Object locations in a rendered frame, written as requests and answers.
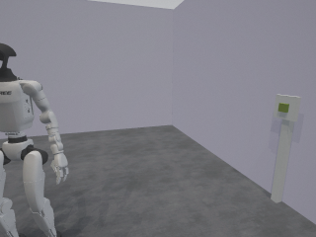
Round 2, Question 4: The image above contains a panel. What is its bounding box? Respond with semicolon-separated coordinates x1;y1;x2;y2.
271;94;301;203

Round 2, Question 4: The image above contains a robot left hand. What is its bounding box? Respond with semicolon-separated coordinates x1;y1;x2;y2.
50;153;69;184

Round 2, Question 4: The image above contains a robot left forearm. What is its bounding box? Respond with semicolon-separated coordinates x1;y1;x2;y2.
45;112;64;155

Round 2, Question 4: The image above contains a button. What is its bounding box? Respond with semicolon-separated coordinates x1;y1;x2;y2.
278;103;289;113

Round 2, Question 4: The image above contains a robot torso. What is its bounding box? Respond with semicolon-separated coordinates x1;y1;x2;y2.
0;76;35;162

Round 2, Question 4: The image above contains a robot right shin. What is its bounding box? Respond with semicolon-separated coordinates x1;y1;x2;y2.
0;209;19;237

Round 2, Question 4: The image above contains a robot left upper arm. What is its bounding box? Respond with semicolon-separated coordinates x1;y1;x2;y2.
20;80;52;124

